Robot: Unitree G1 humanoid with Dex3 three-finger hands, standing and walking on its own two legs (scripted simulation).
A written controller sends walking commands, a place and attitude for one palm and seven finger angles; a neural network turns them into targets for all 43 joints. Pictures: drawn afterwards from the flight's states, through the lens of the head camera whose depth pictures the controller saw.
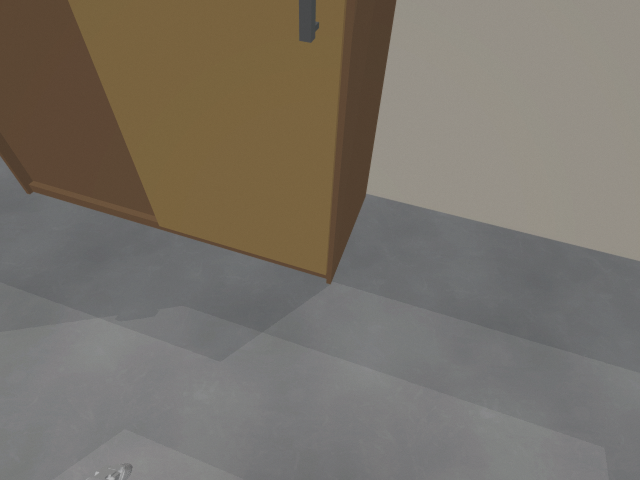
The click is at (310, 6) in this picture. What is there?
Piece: wardrobe's sliding door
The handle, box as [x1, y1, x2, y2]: [299, 0, 318, 42]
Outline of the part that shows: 299,0 299,40 310,42 314,38 314,32 318,27 318,22 315,21 315,0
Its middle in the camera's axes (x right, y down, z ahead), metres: -0.02 -0.50 +0.75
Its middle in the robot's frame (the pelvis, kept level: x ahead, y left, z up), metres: +0.92 +0.08 +0.25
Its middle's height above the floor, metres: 1.02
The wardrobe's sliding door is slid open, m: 0.00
